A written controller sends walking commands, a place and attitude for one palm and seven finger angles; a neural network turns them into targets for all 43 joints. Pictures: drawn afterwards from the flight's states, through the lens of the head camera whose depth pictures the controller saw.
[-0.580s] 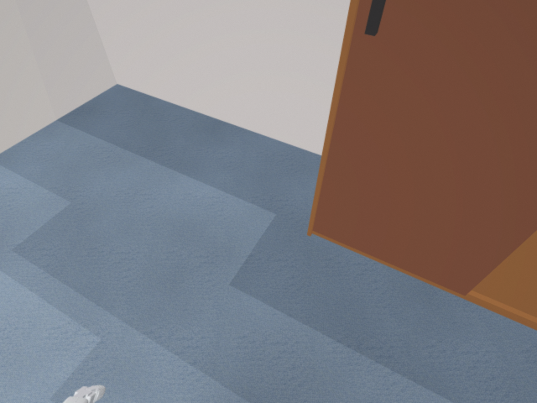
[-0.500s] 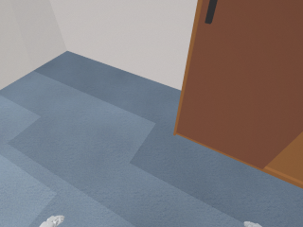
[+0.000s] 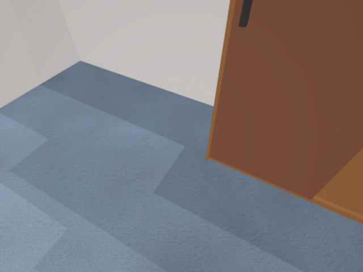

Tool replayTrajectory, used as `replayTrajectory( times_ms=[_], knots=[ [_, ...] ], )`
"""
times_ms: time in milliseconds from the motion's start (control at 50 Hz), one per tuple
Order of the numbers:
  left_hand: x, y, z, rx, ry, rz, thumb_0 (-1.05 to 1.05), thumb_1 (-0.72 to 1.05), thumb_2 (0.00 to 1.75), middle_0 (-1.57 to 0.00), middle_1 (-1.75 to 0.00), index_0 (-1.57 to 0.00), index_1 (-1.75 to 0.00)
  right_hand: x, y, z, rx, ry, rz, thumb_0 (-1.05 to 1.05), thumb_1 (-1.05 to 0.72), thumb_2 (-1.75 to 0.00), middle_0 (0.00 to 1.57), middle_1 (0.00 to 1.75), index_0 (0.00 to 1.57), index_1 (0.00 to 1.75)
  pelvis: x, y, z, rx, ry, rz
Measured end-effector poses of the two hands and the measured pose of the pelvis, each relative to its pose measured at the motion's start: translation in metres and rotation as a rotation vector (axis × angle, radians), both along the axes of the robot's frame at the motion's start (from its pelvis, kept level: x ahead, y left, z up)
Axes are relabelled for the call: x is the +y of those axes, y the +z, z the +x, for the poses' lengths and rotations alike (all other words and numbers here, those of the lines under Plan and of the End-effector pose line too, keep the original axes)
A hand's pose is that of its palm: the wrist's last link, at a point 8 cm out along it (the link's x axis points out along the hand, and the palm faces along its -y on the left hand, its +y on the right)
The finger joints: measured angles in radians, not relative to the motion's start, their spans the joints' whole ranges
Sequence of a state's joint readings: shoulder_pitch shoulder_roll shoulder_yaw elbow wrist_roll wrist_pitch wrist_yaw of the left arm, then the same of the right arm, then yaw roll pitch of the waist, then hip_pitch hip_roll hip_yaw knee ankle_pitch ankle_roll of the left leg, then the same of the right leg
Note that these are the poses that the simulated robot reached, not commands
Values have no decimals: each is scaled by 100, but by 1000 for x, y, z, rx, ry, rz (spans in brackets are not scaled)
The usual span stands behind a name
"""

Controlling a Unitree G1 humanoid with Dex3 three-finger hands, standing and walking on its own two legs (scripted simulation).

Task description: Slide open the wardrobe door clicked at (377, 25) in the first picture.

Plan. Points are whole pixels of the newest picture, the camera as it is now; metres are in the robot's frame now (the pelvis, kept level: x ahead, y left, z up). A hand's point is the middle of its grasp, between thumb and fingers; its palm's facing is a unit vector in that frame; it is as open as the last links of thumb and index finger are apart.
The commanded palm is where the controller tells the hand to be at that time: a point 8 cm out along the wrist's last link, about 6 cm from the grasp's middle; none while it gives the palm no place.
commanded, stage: stand and wait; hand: left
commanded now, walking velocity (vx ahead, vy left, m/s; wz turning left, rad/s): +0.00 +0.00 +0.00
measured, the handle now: out of the picture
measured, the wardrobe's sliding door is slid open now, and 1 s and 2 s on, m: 0.00 0.00 0.00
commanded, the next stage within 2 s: look at it before walking up in 0.52 s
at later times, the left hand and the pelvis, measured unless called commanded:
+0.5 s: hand out of the picture +0.08 +0.23 -0.15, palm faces -0.03 -0.94 -0.34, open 7.4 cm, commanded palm none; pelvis -0.01 -0.01 +0.00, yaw +0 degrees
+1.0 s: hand out of the picture +0.07 +0.24 -0.15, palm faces -0.03 -0.94 -0.34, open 7.4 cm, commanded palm none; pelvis +0.00 -0.01 +0.00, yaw +0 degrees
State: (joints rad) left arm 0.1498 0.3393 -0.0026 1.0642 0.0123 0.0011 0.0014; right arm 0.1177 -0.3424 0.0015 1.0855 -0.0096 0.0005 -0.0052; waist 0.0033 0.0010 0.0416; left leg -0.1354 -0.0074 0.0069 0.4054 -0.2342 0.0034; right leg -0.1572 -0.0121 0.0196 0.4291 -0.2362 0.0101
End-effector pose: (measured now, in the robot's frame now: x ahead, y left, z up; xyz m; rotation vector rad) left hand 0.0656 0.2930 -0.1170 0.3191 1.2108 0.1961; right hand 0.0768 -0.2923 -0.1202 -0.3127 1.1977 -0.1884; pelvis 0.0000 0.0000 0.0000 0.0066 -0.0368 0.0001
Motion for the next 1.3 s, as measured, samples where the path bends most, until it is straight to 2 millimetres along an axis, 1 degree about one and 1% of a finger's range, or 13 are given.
replayTrajectory(
  times_ms=[120,240,520,920,1140,1300],
  knots=[
    [-2,1,-6,15,0,6,1,90,89,-20,-30,-20,-30,-6,-3,-16,36,-13,2,1,-91,-90,20,30,20,30,-4,1,-4,1,-1,1],
    [-7,3,-3,2,-7,6,1,90,89,-20,-30,-20,-30,-8,-4,-22,40,-19,8,1,-91,-90,20,30,20,30,-7,1,-6,0,-3,1],
    [-16,3,8,-36,-24,-10,0,90,89,-20,-30,-20,-30,-9,-1,-16,13,-15,13,1,-91,-90,20,30,20,30,-11,2,-8,3,-5,-1],
    [-10,2,2,-3,-10,-5,0,90,89,-20,-30,-20,-30,-7,1,-10,19,-11,4,1,-91,-90,20,30,20,30,-8,3,-4,3,-5,-2],
    [-8,3,3,-3,-7,-1,0,90,89,-20,-30,-20,-30,-5,1,-4,8,-6,8,1,-91,-90,20,30,20,30,-7,3,-3,2,-5,-1],
    [-9,4,4,-3,-10,-1,0,90,89,-20,-30,-20,-30,-6,1,-4,10,-6,8,1,-91,-90,20,30,20,30,-8,4,-2,4,-7,-1]
  ],
)
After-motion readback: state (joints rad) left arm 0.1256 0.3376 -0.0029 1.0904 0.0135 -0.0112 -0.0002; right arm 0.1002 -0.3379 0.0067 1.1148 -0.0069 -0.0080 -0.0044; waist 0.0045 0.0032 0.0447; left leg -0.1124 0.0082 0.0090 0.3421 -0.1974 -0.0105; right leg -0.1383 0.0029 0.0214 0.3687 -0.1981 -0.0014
